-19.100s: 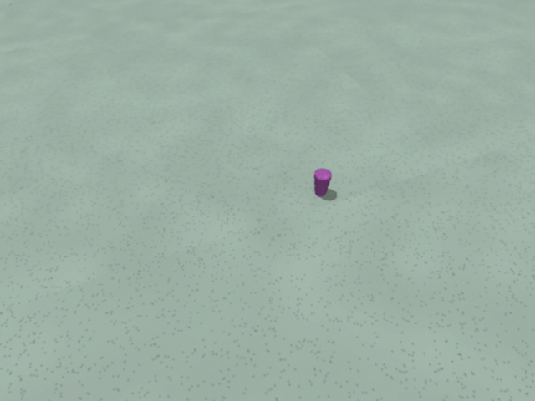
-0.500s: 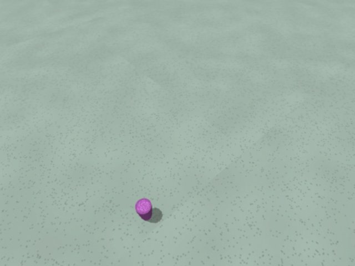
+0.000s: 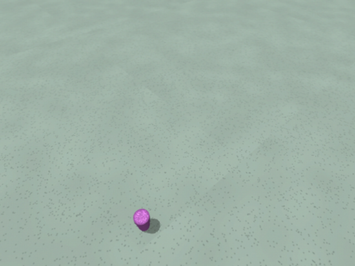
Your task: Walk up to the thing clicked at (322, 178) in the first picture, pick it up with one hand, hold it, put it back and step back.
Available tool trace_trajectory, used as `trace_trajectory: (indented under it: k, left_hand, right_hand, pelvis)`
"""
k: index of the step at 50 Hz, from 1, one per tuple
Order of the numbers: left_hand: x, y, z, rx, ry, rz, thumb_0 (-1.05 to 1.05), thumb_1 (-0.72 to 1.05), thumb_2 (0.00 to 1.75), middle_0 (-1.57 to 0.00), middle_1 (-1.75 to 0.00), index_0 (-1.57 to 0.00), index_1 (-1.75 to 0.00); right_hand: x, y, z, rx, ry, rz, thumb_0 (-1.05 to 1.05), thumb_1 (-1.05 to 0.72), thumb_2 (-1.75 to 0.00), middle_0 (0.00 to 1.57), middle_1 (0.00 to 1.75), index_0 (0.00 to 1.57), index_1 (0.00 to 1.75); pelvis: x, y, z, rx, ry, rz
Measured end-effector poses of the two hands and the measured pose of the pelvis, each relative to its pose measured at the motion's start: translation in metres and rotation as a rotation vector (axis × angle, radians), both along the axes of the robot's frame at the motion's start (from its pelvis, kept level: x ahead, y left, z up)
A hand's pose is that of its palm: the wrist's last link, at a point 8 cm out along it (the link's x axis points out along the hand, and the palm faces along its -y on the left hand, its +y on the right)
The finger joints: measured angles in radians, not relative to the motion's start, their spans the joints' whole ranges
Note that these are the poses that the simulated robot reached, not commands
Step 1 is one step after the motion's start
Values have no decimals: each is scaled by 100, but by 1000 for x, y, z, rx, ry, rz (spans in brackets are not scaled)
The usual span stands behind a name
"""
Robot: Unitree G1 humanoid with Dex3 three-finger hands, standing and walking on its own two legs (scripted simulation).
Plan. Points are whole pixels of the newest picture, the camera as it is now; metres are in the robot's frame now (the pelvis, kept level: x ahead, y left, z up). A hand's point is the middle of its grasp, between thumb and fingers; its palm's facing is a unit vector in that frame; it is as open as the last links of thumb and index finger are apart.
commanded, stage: stand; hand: left
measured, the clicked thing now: (142, 221) +0.50 +0.21 -0.72
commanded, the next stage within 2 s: walk up in 0.90 s
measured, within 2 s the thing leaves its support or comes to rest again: neither
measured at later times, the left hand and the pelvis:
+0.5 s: hand out of the picture +0.07 +0.25 -0.16, palm faces -0.01 -0.94 -0.34, open 7.4 cm; pelvis +0.00 -0.01 +0.00, yaw +1 degrees
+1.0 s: hand out of the picture +0.08 +0.25 -0.16, palm faces +0.01 -0.93 -0.36, open 7.4 cm; pelvis -0.01 -0.01 +0.00, yaw +1 degrees
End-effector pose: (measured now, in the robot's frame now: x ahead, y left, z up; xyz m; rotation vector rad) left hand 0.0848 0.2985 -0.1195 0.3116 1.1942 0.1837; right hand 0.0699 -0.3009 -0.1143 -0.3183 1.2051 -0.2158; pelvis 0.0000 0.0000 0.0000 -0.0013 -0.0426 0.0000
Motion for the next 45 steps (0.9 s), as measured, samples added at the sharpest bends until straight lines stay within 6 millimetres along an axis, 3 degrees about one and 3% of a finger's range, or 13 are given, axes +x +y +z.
trace_trajectory:
  k: [16,32,45]
  left_hand:
    - [-15,-6,0,0,34,19,1,90,90,-20,-30,-20,-30]
    - [-25,-10,0,5,58,28,1,90,90,-20,-30,-20,-30]
    - [-15,-12,1,3,45,26,1,90,90,-20,-30,-21,-30]
  right_hand:
    - [19,3,0,18,-20,25,0,-90,-90,20,30,21,30]
    - [7,-5,-5,20,30,18,0,-90,-90,20,30,21,30]
    - [6,-7,-4,13,40,19,0,-90,-90,20,30,21,30]
  pelvis:
    - [1,-4,2,1,0,7]
    - [2,-9,2,0,7,16]
    - [6,-10,2,0,9,18]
